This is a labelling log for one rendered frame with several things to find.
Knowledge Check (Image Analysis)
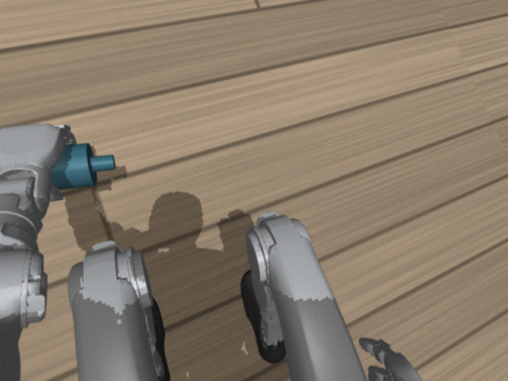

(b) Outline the left robot hand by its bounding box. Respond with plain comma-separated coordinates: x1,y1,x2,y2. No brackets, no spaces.
0,124,76,202

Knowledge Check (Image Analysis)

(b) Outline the left robot arm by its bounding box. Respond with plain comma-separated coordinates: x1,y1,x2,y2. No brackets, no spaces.
0,164,52,381

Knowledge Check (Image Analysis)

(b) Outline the right robot foot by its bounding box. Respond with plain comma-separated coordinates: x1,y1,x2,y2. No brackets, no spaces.
241,270,286,364

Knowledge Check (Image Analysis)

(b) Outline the bottle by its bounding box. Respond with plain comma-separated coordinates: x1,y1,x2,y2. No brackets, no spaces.
50,143,116,190

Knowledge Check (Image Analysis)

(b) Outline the left robot foot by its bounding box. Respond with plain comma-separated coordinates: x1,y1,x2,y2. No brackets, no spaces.
151,297,170,381

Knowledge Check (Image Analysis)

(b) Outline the right robot hand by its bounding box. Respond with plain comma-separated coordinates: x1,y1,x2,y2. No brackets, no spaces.
359,337,423,381

